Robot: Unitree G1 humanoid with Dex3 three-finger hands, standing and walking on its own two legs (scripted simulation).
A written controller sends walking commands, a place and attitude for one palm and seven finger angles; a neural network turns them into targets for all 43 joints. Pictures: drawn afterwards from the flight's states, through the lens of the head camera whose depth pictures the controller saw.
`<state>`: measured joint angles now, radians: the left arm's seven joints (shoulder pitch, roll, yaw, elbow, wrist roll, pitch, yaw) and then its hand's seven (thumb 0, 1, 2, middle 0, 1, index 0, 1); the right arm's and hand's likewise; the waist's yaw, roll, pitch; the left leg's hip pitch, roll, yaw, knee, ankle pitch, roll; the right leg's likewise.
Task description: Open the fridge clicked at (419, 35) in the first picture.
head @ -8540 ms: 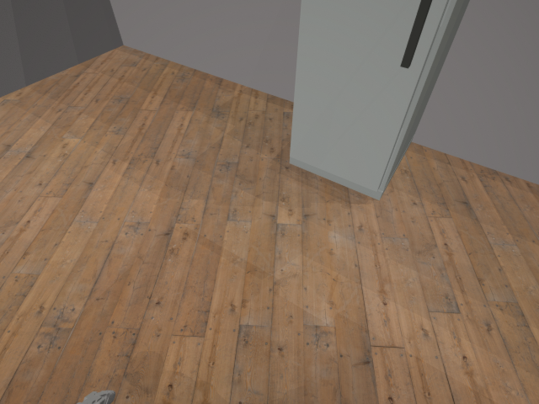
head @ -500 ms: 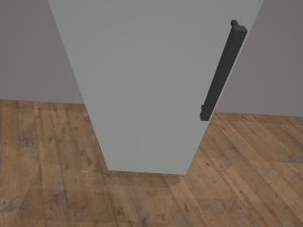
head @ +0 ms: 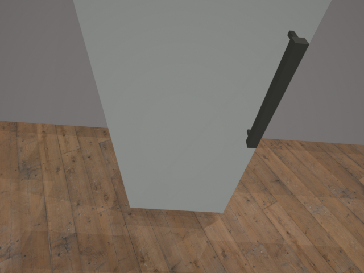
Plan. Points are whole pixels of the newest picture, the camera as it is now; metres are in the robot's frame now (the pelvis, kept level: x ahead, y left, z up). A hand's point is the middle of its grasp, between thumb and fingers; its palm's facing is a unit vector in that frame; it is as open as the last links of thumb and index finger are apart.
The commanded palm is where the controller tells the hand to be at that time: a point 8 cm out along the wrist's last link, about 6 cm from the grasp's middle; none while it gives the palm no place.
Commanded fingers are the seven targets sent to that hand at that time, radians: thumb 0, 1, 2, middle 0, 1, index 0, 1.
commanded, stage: look again from close up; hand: right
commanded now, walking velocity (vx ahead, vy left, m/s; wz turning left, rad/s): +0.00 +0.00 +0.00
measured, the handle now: (268, 98) +0.51 -0.18 +0.13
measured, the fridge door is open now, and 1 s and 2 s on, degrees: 0 0 0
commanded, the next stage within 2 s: raise the hand to about handle height in 0.42 s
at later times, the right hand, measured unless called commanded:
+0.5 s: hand out of the picture +0.01 -0.18 -0.17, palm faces +0.03 +0.98 -0.21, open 7.4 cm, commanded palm none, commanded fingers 0.00 -0.90 -0.90 0.20 0.30 0.20 0.30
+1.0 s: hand out of the picture +0.12 -0.22 -0.05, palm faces +0.13 +0.99 +0.02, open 8.9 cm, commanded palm +0.12 -0.26 -0.01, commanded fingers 0.00 -0.32 -0.65 0.24 0.68 0.24 0.68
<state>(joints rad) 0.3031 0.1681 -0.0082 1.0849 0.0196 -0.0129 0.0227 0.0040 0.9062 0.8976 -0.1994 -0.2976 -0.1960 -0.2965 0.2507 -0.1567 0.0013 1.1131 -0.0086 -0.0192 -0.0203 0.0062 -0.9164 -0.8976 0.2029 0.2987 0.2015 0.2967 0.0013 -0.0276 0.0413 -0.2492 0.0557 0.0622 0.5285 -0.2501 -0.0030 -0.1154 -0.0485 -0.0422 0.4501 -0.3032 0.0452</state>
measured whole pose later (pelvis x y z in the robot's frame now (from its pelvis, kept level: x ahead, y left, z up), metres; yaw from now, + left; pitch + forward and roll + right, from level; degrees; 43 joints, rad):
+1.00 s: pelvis -0.04 -0.02 -0.06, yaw -1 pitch +7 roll +0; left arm 0.18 0.28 0.07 0.45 -0.01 -0.26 0.02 0.01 0.90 0.90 -0.20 -0.30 -0.20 -0.30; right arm 0.55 -0.19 -0.15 0.06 0.24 -0.45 0.26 0.01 -0.54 -0.74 0.23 0.53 0.23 0.53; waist -0.04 0.07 -0.07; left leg -0.71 0.09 0.05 0.99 -0.40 -0.02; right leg -0.63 -0.04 -0.01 1.02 -0.52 0.02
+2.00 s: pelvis -0.01 -0.02 -0.02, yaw -2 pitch +1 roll +1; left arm 0.26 0.26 -0.07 0.56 -0.05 -0.25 0.11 0.01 0.90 0.90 -0.20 -0.30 -0.20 -0.30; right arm 0.06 -0.40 -0.42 0.15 0.36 -0.06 0.48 -0.01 0.48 -0.31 0.30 1.19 0.30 1.19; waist -0.04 -0.04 -0.04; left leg -0.39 0.06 0.09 0.67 -0.30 -0.03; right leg -0.33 -0.05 0.00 0.72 -0.42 0.02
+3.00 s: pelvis -0.02 -0.02 -0.01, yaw -1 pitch +0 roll +0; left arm 0.27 0.27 -0.07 0.60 -0.05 -0.23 0.13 0.01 0.90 0.90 -0.21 -0.30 -0.20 -0.30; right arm -0.19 -0.43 -0.42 0.38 0.31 -0.04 0.49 -0.01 0.50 -0.30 0.30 1.20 0.30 1.20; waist -0.02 -0.02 0.00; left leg -0.33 0.06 0.08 0.58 -0.25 -0.02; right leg -0.26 -0.04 -0.01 0.61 -0.35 0.02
